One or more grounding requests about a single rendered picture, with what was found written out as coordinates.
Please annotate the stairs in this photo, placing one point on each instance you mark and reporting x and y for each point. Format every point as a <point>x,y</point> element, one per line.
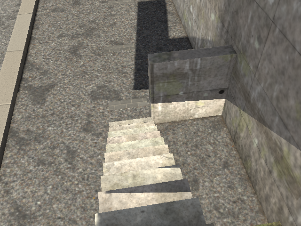
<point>141,184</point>

